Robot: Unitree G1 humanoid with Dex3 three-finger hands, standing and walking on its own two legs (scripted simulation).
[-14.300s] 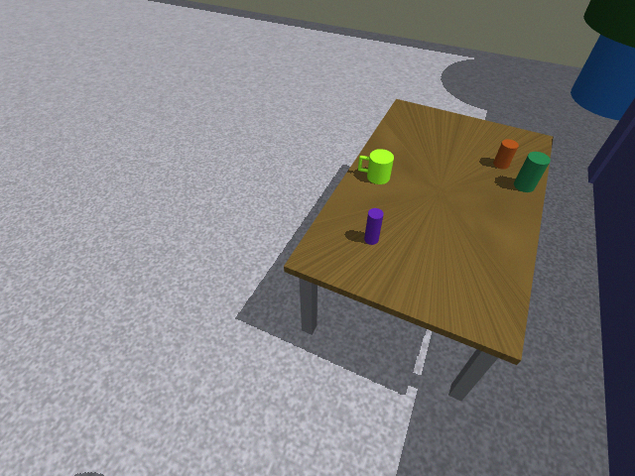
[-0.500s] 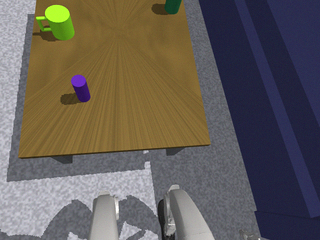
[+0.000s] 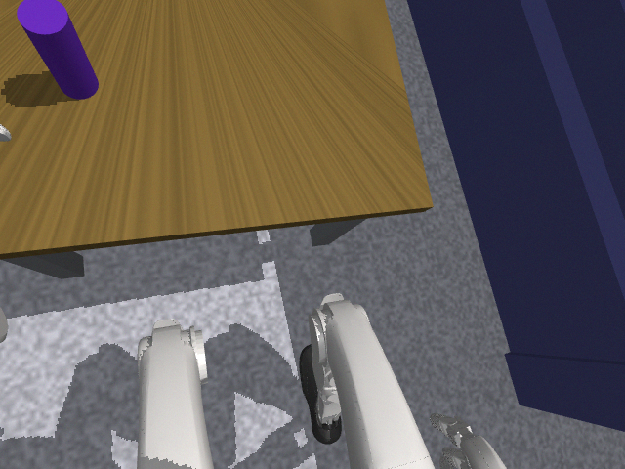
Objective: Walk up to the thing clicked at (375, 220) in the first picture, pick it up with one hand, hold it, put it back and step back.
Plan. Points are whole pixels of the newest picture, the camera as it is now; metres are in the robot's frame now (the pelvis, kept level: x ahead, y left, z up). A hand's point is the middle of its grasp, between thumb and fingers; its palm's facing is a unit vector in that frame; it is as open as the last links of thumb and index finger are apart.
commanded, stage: close in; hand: left
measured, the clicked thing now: (63, 53) +0.59 +0.22 -0.04
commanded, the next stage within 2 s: rest palm in 0.54 s
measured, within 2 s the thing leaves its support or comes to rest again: neither
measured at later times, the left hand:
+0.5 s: hand (34, 54) +0.58 +0.24 -0.02, palm faces +0.20 -0.98 -0.04, open 17.6 cm
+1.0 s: hand (56, 61) +0.58 +0.22 -0.04, palm faces +0.20 -0.98 -0.04, open 16.6 cm
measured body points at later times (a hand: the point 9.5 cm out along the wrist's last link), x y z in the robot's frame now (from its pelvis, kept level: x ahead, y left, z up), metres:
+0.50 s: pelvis -0.02 -0.01 -0.07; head +0.21 +0.03 +0.31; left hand +0.56 +0.29 -0.02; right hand -0.02 -0.28 -0.18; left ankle +0.06 +0.13 -0.46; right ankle +0.08 -0.15 -0.46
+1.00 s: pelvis -0.01 +0.00 -0.07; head +0.23 +0.04 +0.31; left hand +0.56 +0.28 -0.04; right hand +0.02 -0.28 -0.18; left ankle +0.06 +0.13 -0.46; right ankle +0.08 -0.15 -0.46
